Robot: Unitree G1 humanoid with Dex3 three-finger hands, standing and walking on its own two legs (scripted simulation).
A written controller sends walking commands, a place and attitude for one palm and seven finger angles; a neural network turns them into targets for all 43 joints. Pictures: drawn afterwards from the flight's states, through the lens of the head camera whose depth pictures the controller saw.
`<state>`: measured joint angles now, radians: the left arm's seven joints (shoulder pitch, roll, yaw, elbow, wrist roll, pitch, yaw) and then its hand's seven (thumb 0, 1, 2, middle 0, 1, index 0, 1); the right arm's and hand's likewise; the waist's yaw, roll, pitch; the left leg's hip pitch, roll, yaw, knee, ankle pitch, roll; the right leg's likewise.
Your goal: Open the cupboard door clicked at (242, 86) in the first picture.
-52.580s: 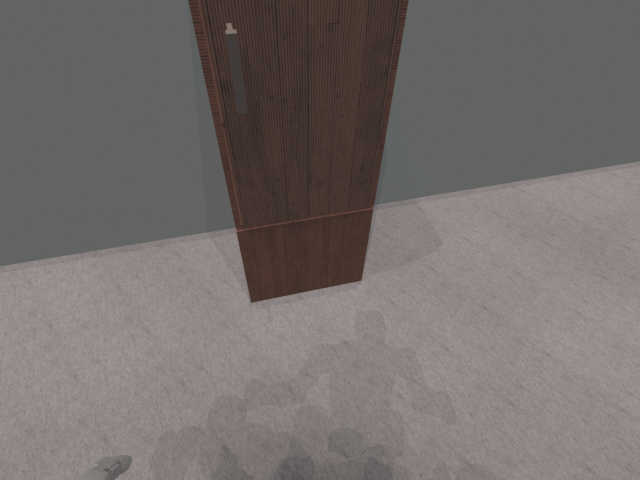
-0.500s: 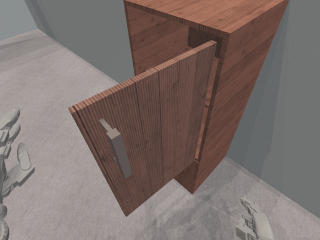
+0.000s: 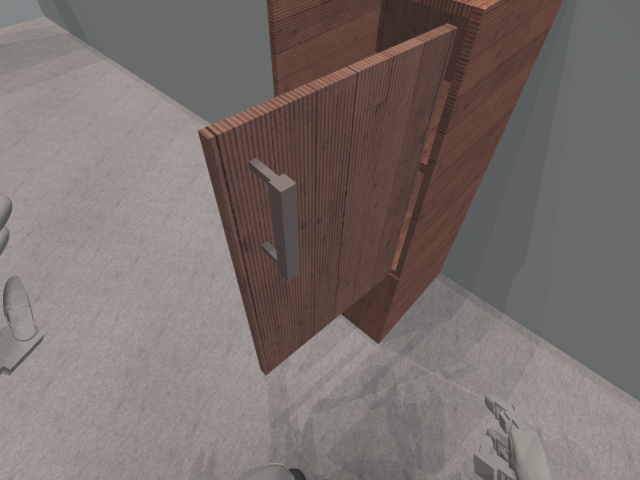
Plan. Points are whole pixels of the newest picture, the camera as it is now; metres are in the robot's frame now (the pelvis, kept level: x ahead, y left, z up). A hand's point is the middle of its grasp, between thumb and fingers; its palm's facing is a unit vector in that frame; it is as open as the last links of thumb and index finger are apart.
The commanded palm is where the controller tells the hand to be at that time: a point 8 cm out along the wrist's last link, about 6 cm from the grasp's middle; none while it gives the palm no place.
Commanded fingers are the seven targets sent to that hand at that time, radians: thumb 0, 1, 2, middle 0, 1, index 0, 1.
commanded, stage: step back with the hand held close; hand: left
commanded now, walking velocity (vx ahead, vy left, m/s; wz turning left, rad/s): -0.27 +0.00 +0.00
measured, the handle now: (275, 223) +0.37 +0.09 +0.14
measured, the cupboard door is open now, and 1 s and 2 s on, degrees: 84 84 84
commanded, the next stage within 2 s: stop stepping back and stand still in 0.34 s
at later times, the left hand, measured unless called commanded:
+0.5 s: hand out of the picture +0.11 +0.27 +0.19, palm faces +0.35 -0.84 -0.41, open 7.4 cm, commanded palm +0.05 +0.32 +0.19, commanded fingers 0.00 0.90 0.90 -0.20 -0.30 -0.20 -0.30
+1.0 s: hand out of the picture +0.02 +0.26 +0.17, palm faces +0.28 -0.85 -0.45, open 7.4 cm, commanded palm -0.03 +0.32 +0.19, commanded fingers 0.00 0.90 0.90 -0.20 -0.30 -0.20 -0.30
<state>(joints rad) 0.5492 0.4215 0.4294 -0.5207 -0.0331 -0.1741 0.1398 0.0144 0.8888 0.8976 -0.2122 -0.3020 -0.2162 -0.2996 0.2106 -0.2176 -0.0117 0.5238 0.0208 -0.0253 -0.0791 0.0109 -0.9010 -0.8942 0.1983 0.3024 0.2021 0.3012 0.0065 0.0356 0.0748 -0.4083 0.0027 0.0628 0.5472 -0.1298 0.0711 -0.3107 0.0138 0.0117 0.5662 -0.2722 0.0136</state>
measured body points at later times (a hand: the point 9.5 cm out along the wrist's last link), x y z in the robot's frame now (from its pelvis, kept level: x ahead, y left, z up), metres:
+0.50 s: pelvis -0.11 +0.03 +0.01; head -0.09 +0.06 +0.46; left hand +0.08 +0.31 +0.21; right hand +0.05 -0.19 -0.06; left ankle +0.04 +0.10 -0.73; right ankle -0.22 -0.09 -0.69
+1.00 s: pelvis -0.20 +0.03 +0.01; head -0.21 +0.05 +0.46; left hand -0.01 +0.30 +0.20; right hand -0.07 -0.22 -0.07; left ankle -0.12 +0.12 -0.70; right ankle -0.22 -0.06 -0.73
